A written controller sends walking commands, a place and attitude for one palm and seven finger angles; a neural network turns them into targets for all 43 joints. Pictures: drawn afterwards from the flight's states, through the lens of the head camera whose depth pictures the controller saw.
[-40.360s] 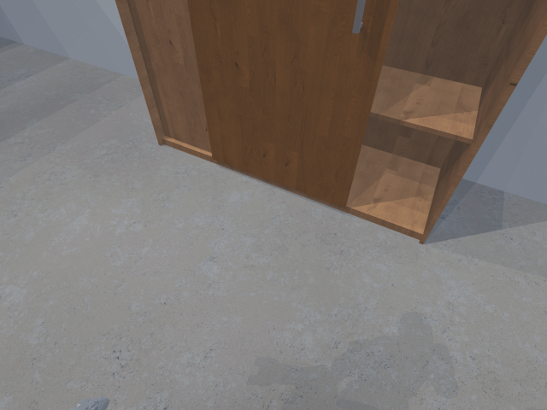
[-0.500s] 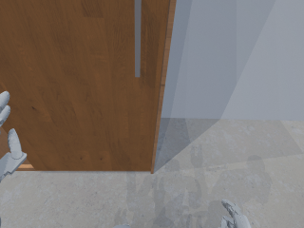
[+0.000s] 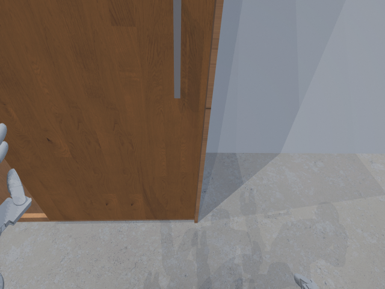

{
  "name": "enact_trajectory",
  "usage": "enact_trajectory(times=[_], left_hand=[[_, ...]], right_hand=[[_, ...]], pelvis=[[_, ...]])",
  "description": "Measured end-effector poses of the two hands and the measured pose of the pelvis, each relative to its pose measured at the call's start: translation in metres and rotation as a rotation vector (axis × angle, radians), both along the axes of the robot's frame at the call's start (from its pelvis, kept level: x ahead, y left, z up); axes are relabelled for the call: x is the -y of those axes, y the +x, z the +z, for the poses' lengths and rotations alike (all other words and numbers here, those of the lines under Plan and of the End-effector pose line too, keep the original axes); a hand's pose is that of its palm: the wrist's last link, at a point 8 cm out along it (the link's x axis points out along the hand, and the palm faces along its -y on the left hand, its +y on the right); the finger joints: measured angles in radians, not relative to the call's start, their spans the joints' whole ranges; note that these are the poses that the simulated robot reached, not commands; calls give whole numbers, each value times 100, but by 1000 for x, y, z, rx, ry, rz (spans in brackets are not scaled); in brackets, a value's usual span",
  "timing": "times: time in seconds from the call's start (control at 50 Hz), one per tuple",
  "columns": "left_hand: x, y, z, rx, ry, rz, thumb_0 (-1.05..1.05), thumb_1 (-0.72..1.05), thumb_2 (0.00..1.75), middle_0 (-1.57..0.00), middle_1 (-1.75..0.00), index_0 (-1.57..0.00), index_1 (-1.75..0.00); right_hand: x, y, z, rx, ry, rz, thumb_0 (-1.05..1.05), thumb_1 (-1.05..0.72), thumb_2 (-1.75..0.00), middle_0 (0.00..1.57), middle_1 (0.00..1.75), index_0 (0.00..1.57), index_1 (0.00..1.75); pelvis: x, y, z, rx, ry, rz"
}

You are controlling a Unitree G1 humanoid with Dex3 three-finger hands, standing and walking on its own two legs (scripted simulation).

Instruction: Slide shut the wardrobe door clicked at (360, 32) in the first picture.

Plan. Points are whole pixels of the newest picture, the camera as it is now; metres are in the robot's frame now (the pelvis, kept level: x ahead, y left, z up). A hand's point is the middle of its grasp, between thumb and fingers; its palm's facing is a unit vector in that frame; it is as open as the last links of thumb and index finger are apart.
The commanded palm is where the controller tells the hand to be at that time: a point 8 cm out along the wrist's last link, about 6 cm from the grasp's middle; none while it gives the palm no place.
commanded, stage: let the arm hang, fingers relaxed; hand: left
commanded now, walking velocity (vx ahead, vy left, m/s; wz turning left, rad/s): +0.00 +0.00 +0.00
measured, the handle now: (177, 51) +0.65 +0.09 +0.23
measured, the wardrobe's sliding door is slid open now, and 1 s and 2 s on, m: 0.00 0.00 0.00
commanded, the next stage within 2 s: look to check the result in 1.12 s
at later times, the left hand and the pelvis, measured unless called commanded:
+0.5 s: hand out of the picture -0.04 +0.20 -0.16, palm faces +0.08 -0.97 -0.23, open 7.1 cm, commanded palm none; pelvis -0.01 +0.00 +0.01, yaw +4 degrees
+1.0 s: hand out of the picture +0.02 +0.19 -0.16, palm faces +0.06 -0.98 -0.20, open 7.3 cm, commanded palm none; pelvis +0.01 +0.01 +0.01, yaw +3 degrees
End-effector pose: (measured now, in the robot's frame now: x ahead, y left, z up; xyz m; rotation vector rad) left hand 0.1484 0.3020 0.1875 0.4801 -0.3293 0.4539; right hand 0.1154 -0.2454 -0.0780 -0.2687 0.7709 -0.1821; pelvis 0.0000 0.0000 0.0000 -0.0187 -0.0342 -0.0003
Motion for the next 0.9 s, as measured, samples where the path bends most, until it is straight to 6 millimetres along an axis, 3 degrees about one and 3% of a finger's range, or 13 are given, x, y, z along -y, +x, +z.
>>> enact_trajectory(times=[0.04,0.06,0.1,0.14,0.18,0.22,0.28,0.36,0.44,0.56,0.68,0.9], left_hand=[[-4,7,-10,-27,0,-6,1,89,89,-21,-30,-21,-30],[-7,16,-28,-110,-18,-11,0,89,89,-21,-30,-21,-30],[-9,30,-81,-350,-122,-3,0,89,90,-20,-30,-20,-30],[0,29,-144,-613,-248,10,0,90,90,-20,-30,-20,-30],[20,11,-206,-853,-346,6,0,90,90,-19,-30,-19,-30],[47,-20,-260,-1068,-422,-12,0,91,90,-19,-30,-19,-30],[90,-83,-313,-1373,-559,-31,1,91,89,-20,-30,-20,-30],[78,-133,-328,-1475,-653,118,-4,102,89,-21,-30,-21,-30],[65,-174,-326,-1609,-662,194,-3,100,89,-21,-30,-21,-30],[55,-206,-315,-1726,-652,268,-1,95,89,-20,-30,-20,-30],[57,-198,-314,-1730,-650,258,0,92,89,-20,-30,-20,-30],[73,-143,-320,-1618,-648,155,0,92,89,-20,-30,-20,-30]], right_hand=[[-2,9,-2,18,2,19,1,-90,-90,20,30,20,30],[-3,13,-5,7,13,37,1,-90,-90,20,30,20,30],[-3,17,-14,-33,26,59,1,-90,-90,20,30,20,30],[-4,17,-21,-72,34,75,1,-90,-90,20,30,20,30],[-4,13,-27,-105,48,82,1,-90,-90,20,30,20,30],[-3,6,-34,-139,68,66,1,-90,-90,20,30,20,30],[-3,-18,-41,-246,79,28,1,-90,-90,20,30,20,30],[-6,-65,-47,-442,65,-1,1,-91,-90,20,30,20,30],[-12,-108,-50,-602,76,-36,1,-91,-90,20,30,20,30],[-24,-143,-52,-717,111,-79,1,-91,-90,20,30,20,30],[-34,-143,-55,-716,134,-91,1,-91,-90,20,30,20,30],[-40,-100,-56,-607,139,-74,1,-92,-90,20,30,20,30]], pelvis=[[-4,0,-3,1,2,11],[-6,-1,-4,-4,6,19],[-8,-4,-4,-18,12,41],[-7,-7,-4,-24,15,57],[-3,-10,-6,-21,30,53],[3,-12,-10,-14,47,44],[4,-11,-6,-2,20,61],[6,-10,0,-3,-3,72],[2,-7,6,-17,-8,70],[-4,-3,11,-25,-1,63],[-8,1,13,-20,5,56],[-11,6,14,-16,11,50]])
